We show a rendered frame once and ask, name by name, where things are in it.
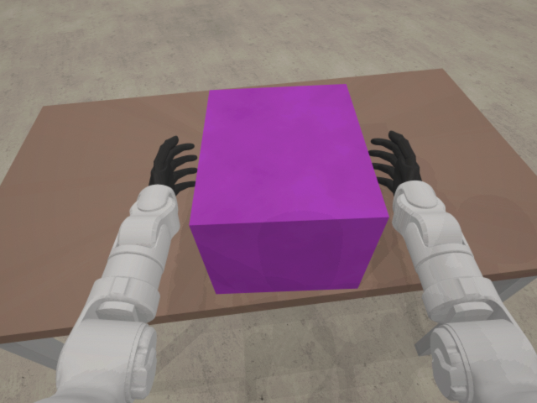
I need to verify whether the carton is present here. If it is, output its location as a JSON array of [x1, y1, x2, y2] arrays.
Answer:
[[189, 84, 389, 294]]

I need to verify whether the robot right hand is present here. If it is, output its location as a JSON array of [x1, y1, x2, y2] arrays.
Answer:
[[368, 131, 422, 194]]

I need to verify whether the table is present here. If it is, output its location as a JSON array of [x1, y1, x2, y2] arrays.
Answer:
[[0, 68, 537, 370]]

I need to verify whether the robot right upper arm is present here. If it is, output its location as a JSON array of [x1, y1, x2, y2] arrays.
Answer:
[[430, 319, 537, 403]]

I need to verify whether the robot right forearm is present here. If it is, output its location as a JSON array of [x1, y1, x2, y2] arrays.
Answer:
[[392, 181, 537, 362]]

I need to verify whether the robot left forearm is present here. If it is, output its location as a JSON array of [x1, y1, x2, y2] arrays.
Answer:
[[56, 185, 180, 390]]

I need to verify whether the robot left hand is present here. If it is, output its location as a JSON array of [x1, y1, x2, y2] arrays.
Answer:
[[149, 136, 197, 196]]

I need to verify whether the robot left upper arm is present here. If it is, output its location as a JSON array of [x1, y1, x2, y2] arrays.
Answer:
[[34, 318, 157, 403]]

